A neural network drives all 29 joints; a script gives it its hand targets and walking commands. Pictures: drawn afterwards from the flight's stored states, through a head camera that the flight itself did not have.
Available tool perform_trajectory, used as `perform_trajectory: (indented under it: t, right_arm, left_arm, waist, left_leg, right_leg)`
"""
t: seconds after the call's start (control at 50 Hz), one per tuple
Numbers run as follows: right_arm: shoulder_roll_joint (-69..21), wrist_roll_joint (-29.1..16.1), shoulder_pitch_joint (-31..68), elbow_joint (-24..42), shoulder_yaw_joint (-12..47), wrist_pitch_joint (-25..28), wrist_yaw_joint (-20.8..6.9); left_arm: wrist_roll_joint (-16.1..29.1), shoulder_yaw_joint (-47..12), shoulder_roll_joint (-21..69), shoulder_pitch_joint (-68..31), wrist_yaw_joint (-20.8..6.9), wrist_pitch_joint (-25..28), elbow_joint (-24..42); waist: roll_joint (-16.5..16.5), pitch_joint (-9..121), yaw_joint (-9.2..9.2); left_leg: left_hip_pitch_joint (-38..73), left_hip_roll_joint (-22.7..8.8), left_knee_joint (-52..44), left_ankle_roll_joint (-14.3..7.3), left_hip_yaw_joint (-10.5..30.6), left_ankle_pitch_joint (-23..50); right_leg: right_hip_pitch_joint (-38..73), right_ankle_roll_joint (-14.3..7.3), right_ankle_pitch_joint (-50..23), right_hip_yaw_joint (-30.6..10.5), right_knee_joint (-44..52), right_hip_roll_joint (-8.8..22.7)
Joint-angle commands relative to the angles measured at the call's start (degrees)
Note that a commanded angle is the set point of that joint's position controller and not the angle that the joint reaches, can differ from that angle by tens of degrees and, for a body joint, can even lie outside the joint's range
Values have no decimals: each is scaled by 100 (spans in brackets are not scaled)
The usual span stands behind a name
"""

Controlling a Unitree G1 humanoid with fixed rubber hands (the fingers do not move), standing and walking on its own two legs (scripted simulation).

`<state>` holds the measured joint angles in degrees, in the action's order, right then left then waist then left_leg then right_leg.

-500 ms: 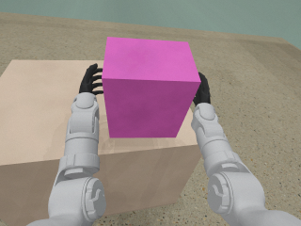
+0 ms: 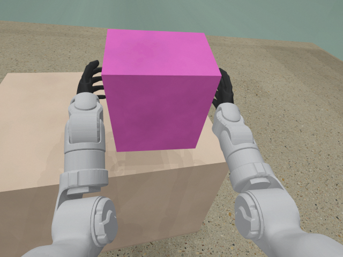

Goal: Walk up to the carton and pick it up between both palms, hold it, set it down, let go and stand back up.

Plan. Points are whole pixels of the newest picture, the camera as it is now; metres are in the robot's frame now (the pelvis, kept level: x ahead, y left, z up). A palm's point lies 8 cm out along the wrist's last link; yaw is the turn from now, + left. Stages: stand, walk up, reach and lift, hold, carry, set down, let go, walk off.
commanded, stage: reach and lift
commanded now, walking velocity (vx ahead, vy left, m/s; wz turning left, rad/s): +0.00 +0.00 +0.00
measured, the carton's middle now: (157, 96) +0.45 +0.00 +0.17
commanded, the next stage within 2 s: hold in 0.96 s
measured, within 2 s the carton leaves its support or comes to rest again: neither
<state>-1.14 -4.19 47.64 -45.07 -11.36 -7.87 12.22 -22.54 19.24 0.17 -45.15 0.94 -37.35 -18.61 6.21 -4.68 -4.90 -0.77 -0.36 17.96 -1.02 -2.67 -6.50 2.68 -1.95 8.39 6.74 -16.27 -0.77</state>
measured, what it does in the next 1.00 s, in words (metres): stands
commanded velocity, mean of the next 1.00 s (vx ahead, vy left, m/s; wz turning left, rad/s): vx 0.00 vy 0.00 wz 0.00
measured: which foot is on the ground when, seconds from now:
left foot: down 0.00-1.00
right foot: down 0.00-1.00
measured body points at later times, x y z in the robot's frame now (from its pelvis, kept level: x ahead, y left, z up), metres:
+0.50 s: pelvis +0.00 +0.00 +0.00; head -0.05 +0.03 +0.44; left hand +0.40 +0.15 +0.23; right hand +0.39 -0.16 +0.22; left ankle +0.05 +0.11 -0.75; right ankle +0.02 -0.09 -0.75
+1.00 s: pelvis -0.01 -0.01 +0.00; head -0.06 +0.03 +0.44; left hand +0.40 +0.15 +0.25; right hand +0.39 -0.16 +0.25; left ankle +0.05 +0.11 -0.75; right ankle +0.02 -0.09 -0.75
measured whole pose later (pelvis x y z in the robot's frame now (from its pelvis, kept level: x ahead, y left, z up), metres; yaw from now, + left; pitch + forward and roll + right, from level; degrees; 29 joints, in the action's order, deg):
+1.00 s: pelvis -0.01 -0.01 +0.00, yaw +0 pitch -11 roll +0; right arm 1.1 -7.8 54.6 -44.9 -8.1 -16.2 13.9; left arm -25.3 21.8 -0.7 -50.5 -0.4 -45.5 -17.5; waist 5.2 -3.3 -6.5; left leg -0.8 -0.7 18.2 -0.7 -2.6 -6.2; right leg 2.4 -2.4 8.4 6.8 -17.0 -1.1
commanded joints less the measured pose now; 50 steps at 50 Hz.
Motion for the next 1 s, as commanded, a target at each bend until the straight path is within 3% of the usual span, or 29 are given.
perform_trajectory:
  t: [0.0,0.1,0.18,0.24,0.28,0.32,0.42,0.58,0.76,0.92,0.98]
  right_arm:
    - [-2211,-259,4301,1528,1681,157,-897]
    - [-2365,-416,4590,2017,1874,139,-925]
    - [-2266,-329,4437,1693,1785,4,-898]
    - [-2401,-438,4559,1876,1920,14,-908]
    - [-2361,-539,4699,2050,1975,12,-892]
    - [-2390,-556,4742,2014,2028,-62,-869]
    - [-2469,-617,4841,2258,2119,-110,-835]
    - [-2371,-473,4849,1726,1751,-279,-858]
    - [-2420,-556,5183,1819,1809,-324,-858]
    - [-2440,-682,5154,1610,1757,-506,-818]
    - [-2497,-827,5244,1882,1941,-545,-763]
  left_arm:
    - [786,-2051,2699,-3787,-991,204,713]
    - [946,-2308,2784,-4045,-923,127,1173]
    - [758,-1967,2647,-3849,-1016,9,771]
    - [842,-2050,2689,-3979,-1034,23,983]
    - [898,-2194,2745,-4034,-998,-10,1018]
    - [868,-2088,2704,-4063,-1008,-53,964]
    - [935,-2177,2716,-4187,-1009,-72,1142]
    - [824,-1973,2621,-4462,-1089,-205,781]
    - [872,-1870,2677,-4581,-1064,-209,671]
    - [844,-1855,2600,-4770,-1121,-294,712]
    - [892,-1921,2638,-4705,-1101,-314,897]
  waist:
    - [-899,2691,-135]
    - [-913,3122,-219]
    - [-728,2618,-142]
    - [-679,2901,-144]
    - [-850,3019,-198]
    - [-674,2929,-126]
    - [-728,3242,-159]
    - [-843,2727,-275]
    - [-763,3071,-160]
    - [-853,2971,-239]
    - [-777,3165,-204]
  left_leg:
    - [1344,86,-64,107,24,956]
    - [1546,81,75,104,38,1232]
    - [1318,97,-77,25,26,855]
    - [1350,112,-13,-2,7,1051]
    - [1477,97,62,57,50,1272]
    - [1443,107,29,-8,34,1130]
    - [1326,135,52,-27,27,1165]
    - [1009,117,-125,-33,12,562]
    - [1041,133,-73,-32,-6,707]
    - [941,161,-114,-15,2,592]
    - [1077,168,3,-16,35,1027]
  right_leg:
    - [-145,429,-413,18,289,-89]
    - [-139,422,-636,44,220,-120]
    - [-144,447,-501,11,271,-72]
    - [-30,448,-689,22,191,-127]
    - [-27,414,-767,-1,205,-131]
    - [-24,458,-715,-4,232,-124]
    - [159,474,-922,-48,159,-119]
    - [-76,421,-392,-58,259,-64]
    - [54,433,-481,-57,209,-136]
    - [58,449,-372,-112,212,-116]
    - [143,474,-819,-102,166,-158]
